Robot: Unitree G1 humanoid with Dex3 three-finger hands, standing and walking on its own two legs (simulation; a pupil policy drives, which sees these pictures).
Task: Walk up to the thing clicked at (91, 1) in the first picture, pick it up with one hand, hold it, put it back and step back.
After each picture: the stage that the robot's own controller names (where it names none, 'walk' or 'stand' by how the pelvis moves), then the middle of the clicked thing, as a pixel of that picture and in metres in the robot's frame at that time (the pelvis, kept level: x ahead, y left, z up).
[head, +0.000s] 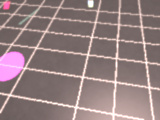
stand; (90, 2) +2.31 -0.06 -0.72
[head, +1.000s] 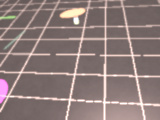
walk; (76, 19) +2.16 +0.31 -0.69
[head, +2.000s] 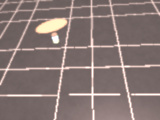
walk; (55, 37) +1.48 +0.50 -0.72
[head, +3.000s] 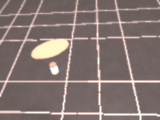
walk; (54, 68) +1.00 +0.40 -0.72
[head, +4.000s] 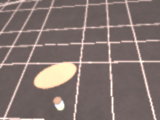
walk; (59, 103) +0.63 +0.35 -0.71
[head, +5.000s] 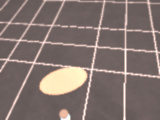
walk; (65, 116) +0.46 +0.25 -0.71
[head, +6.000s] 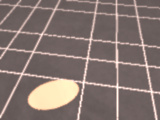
stand; out of the picture +0.38 +0.21 -0.72
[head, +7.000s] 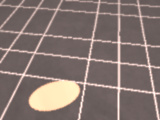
stand; out of the picture +0.36 +0.23 -0.71
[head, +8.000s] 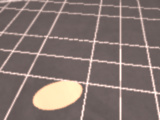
stand; out of the picture +0.40 +0.22 -0.73
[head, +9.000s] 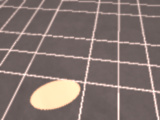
stand; out of the picture +0.38 +0.24 -0.73
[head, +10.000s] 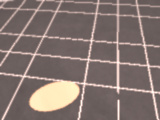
stand; out of the picture +0.37 +0.24 -0.73
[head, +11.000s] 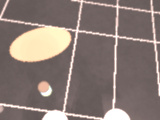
go down; (45, 89) +0.42 +0.22 -0.53
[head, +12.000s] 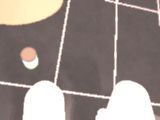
go down; (30, 58) +0.47 +0.24 -0.32
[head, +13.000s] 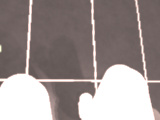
close in; out of the picture +0.46 +0.27 -0.25
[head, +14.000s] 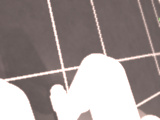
close; out of the picture +0.45 +0.30 -0.23
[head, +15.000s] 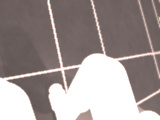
lift; out of the picture +0.43 +0.29 -0.23
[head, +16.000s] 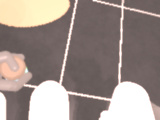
lift; (15, 72) +0.34 +0.25 -0.08
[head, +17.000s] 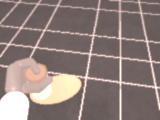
hold; (39, 82) +0.34 +0.17 +0.05
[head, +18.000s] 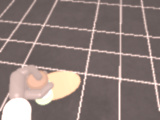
hold; (41, 88) +0.33 +0.17 +0.00
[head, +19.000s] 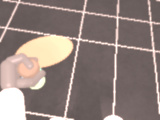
crouch; (32, 74) +0.38 +0.19 -0.06
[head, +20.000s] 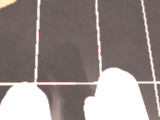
lower; out of the picture +0.49 +0.28 -0.11
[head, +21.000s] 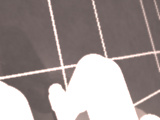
lower; out of the picture +0.44 +0.30 -0.23
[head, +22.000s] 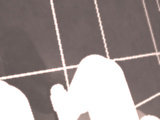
lower; out of the picture +0.43 +0.30 -0.23
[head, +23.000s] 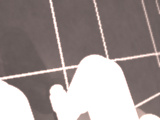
lower; out of the picture +0.43 +0.31 -0.23
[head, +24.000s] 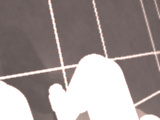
lower; out of the picture +0.44 +0.31 -0.23
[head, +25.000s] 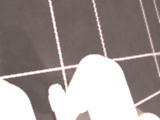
open; out of the picture +0.44 +0.29 -0.23
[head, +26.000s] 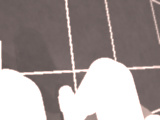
stand; out of the picture +0.43 +0.29 -0.24
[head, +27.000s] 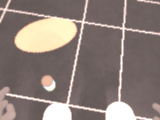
walk; (48, 83) +0.44 +0.22 -0.50
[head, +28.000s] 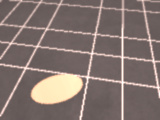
stand; out of the picture +0.38 +0.20 -0.66
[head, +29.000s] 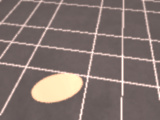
stand; out of the picture +0.39 +0.20 -0.67
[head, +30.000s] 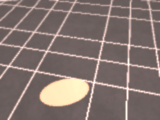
stand; out of the picture +0.41 +0.19 -0.72
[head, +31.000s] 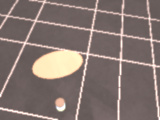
walk; (60, 104) +0.44 +0.15 -0.71
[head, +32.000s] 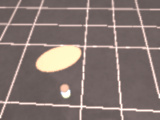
walk; (65, 91) +0.60 +0.20 -0.69
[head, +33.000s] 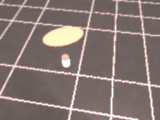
walk; (65, 60) +0.93 +0.21 -0.69
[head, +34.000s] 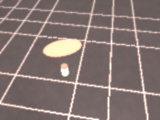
stand; (64, 69) +0.98 +0.23 -0.71
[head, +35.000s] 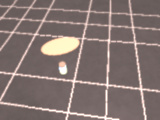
stand; (62, 67) +0.99 +0.24 -0.72
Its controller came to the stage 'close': yes
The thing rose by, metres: 0.71
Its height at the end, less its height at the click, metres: +0.00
